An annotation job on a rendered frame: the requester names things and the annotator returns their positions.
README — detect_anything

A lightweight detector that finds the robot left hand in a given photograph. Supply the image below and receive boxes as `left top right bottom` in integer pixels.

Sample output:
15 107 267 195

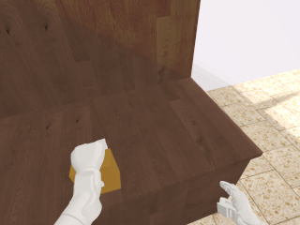
70 138 108 187

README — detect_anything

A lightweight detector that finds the left robot forearm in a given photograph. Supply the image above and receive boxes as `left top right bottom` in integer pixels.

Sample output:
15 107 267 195
54 168 102 225

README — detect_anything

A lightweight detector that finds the robot right hand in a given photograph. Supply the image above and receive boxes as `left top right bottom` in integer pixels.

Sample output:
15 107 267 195
217 181 252 223

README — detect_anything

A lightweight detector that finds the right robot forearm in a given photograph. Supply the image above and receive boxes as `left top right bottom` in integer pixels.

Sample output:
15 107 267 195
236 209 265 225

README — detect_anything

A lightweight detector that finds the sponge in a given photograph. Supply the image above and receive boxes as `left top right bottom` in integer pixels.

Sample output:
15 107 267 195
69 148 121 194

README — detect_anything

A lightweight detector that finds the table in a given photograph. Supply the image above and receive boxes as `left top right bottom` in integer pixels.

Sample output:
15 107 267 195
0 0 263 225

